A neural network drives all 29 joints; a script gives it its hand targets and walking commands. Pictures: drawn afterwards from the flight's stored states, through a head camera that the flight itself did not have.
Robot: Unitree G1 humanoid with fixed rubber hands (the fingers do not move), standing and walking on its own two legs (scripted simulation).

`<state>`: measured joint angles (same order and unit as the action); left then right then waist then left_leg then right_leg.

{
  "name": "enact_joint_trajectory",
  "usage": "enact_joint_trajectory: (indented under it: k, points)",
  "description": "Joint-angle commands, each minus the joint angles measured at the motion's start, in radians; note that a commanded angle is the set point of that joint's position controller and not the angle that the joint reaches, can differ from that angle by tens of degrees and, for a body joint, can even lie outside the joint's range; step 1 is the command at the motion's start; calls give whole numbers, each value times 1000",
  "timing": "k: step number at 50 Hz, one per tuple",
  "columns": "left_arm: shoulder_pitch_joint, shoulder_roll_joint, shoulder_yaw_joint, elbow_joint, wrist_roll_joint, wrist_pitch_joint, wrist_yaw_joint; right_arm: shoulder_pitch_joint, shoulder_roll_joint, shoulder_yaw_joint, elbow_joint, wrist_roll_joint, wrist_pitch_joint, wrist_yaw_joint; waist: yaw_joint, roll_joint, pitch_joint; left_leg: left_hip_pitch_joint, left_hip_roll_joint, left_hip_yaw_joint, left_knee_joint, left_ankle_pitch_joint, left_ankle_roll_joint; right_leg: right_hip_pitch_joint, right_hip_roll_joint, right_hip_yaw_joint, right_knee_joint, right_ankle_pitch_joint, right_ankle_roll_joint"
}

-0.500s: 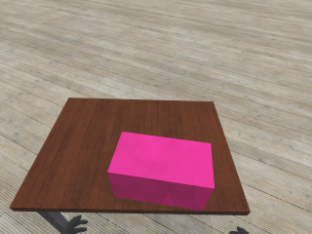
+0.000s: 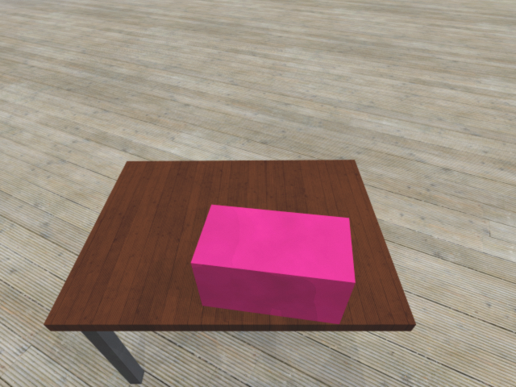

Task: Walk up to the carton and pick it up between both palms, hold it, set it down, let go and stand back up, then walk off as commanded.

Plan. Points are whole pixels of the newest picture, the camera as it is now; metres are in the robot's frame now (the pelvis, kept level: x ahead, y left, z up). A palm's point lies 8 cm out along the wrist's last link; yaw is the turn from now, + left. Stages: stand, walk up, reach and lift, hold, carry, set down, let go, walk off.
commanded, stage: stand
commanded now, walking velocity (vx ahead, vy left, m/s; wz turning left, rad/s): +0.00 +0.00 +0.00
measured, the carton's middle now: (273, 262) +0.44 -0.02 -0.14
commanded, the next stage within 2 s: walk off in 0.64 s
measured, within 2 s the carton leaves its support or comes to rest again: neither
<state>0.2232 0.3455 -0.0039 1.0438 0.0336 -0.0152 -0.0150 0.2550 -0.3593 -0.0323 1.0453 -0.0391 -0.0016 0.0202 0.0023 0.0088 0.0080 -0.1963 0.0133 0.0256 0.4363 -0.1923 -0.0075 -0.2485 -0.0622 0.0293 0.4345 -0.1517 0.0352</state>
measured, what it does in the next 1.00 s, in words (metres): stands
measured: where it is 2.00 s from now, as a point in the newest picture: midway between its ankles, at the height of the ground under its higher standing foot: outside the picture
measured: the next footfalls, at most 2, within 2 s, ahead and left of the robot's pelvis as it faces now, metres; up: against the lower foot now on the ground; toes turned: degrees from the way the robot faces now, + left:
right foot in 1.30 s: +0.04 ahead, -0.12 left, +0.00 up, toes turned +2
left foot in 1.74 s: -0.07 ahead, +0.12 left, +0.00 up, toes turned -6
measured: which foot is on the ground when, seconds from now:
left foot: down 0.00-1.00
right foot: down 0.00-1.00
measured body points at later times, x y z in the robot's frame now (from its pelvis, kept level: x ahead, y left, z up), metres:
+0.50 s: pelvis -0.01 +0.01 +0.00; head +0.00 +0.00 +0.45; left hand +0.06 +0.30 -0.13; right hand +0.04 -0.30 -0.13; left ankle +0.04 +0.13 -0.74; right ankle +0.07 -0.15 -0.74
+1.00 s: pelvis +0.03 +0.00 -0.01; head +0.08 -0.01 +0.44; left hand +0.12 +0.30 -0.14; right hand +0.13 -0.32 -0.14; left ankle +0.04 +0.13 -0.74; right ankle +0.07 -0.15 -0.74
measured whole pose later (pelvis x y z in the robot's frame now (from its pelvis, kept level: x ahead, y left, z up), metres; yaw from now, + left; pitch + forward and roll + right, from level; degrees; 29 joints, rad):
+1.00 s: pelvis +0.03 +0.00 -0.01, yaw -1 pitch -2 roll +0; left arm 0.11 0.34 0.04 0.99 0.00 0.03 -0.01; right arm 0.10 -0.38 -0.06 0.96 0.01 0.03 0.00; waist -0.01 0.02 0.15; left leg -0.25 0.04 0.03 0.59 -0.31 -0.02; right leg -0.31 -0.04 0.04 0.57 -0.24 0.04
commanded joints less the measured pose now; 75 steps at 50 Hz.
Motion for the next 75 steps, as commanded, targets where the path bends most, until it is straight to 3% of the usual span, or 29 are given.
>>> enact_joint_trajectory:
  k: [1,8,11,18,20,22,24,25,28,34,37,41,43,47,52,53,55,56,57,59,62,63,64,65,66,67,68,70,75]
  points:
    - [-27,226,39,-65,-7,-24,17,-52,-212,-42,-81,3,-33,-14,7,-1,56,-110,78,-97,-137,-302,43,-51,-61,109,-135,-331,-82]
    - [-71,230,38,-76,-7,-28,11,-24,-211,-47,-57,11,-19,-8,-16,-18,57,-133,100,-141,-175,-397,54,-87,-30,79,-100,-348,-71]
    - [-22,237,45,-54,-11,-32,15,-81,-241,-48,-66,3,-26,-12,24,-9,12,-116,109,-135,-162,-285,54,-17,-36,78,-62,-196,-76]
    - [-36,232,43,-50,-2,-12,12,-35,-219,-52,-49,10,-20,-11,-11,-25,60,-108,87,-125,-160,-392,38,-100,-29,89,-100,-392,-62]
    - [-34,218,40,-63,0,-22,15,-66,-229,-50,-61,-1,-20,-18,0,41,85,-156,95,-134,-149,-391,49,-91,-38,100,-92,-356,-71]
    - [-44,222,44,-70,-1,-25,17,-79,-199,-49,-57,16,-22,-14,-2,-34,6,-83,109,-139,-144,-302,53,-58,-32,80,-71,-245,-72]
    - [0,201,33,-53,-3,-32,19,-81,-187,-34,-69,18,-26,-14,7,3,-27,-56,102,-125,-134,-206,54,-6,-33,61,-51,-121,-75]
    - [-41,232,38,-57,-5,-24,18,-81,-206,-36,-61,25,-24,-15,1,-43,-7,-84,102,-120,-123,-238,47,-12,-33,73,-65,-175,-66]
    - [-61,230,40,-54,-7,-19,18,-101,-232,-57,-59,10,-11,-9,-6,36,47,-120,89,-121,-161,-393,32,-68,-34,89,-88,-365,-61]
    - [-63,224,47,-56,-8,-25,24,-95,-213,-53,-50,19,-19,-16,-5,-39,13,-42,92,-89,-94,-134,41,-38,-52,94,-102,-151,-76]
    - [-69,246,48,-47,-15,-28,30,-112,-212,-50,-57,25,-21,-14,8,-30,25,-39,92,-102,-118,-172,35,-33,-48,93,-95,-191,-65]
    - [-76,219,47,-29,-11,-30,27,-126,-211,-47,-47,25,-29,-21,-4,-52,-11,25,101,-90,-101,30,35,34,-47,53,-63,67,-58]
    - [-44,229,78,-66,-40,5,26,-130,-231,-61,-103,45,-5,-29,-11,-28,3,36,107,-43,79,394,36,20,-57,95,62,442,-89]
    - [-78,257,106,-118,-36,30,19,-98,-214,-71,-148,54,22,-38,-11,-68,-84,48,40,-5,210,182,35,24,-106,142,57,478,-155]
    - [-117,245,116,-189,-26,52,12,-60,-214,-94,-213,50,40,-35,-21,-79,-100,13,50,-54,247,152,70,-56,-58,127,157,292,-169]
    - [-114,240,124,-223,-18,57,13,-39,-220,-94,-242,46,41,-32,-32,-73,-129,2,85,-88,226,171,101,-38,-37,114,235,277,-175]
    - [-115,201,112,-233,-19,61,15,-78,-273,-107,-270,39,37,-33,-43,106,-91,-60,208,-207,63,245,181,-51,89,55,426,85,-101]
    - [-111,185,119,-238,-22,68,21,-92,-299,-110,-286,33,34,-33,-39,191,-58,-92,286,-295,12,334,238,-78,145,14,549,-227,-74]
    - [-115,192,128,-254,-19,73,24,-115,-327,-117,-308,25,31,-36,-29,214,-12,-106,344,-353,-11,425,273,-106,145,32,600,-447,-72]
    - [-72,215,136,-268,-23,74,23,-127,-332,-120,-342,38,31,-42,-16,145,-2,-127,363,-312,23,400,287,-130,148,103,717,-463,-93]
    - [5,218,137,-268,-31,63,15,-187,-277,-113,-362,37,32,-51,31,201,-38,1,277,-188,179,455,196,-84,44,88,334,-338,-109]
    - [39,210,132,-275,-21,52,18,-182,-286,-112,-355,30,43,-49,45,159,-44,40,221,-133,261,430,147,-45,45,66,115,-159,-112]
    - [2,237,141,-275,-10,42,18,-130,-247,-105,-343,25,51,-53,20,46,-7,-45,128,-97,391,364,101,37,15,178,-22,129,-106]
    - [-33,303,146,-281,2,38,20,-41,-207,-91,-328,40,57,-57,-24,-124,-65,-156,26,-62,524,72,56,133,-99,382,31,404,-145]
    - [-86,320,148,-283,-10,42,20,-38,-177,-88,-321,47,66,-69,-29,-275,-56,-279,-108,-71,709,-451,41,121,-207,481,52,624,-224]
    - [-65,329,162,-334,0,38,27,-58,-212,-99,-327,48,67,-70,22,-210,-77,-217,-152,-222,789,-480,43,9,-239,550,23,544,-278]
    - [-81,319,162,-351,4,37,35,-74,-206,-101,-334,54,71,-73,17,-202,-30,-231,-166,-270,848,-440,51,-9,-207,478,22,529,-253]
    - [-123,271,158,-338,7,46,47,-39,-209,-102,-329,57,72,-77,-3,-197,-39,-288,-171,-259,892,-347,36,78,-138,333,78,505,-221]
    - [-79,227,153,-372,3,47,53,1,-226,-101,-342,46,61,-80,21,-199,-30,-334,-145,-209,797,-343,3,204,-156,318,123,517,-262]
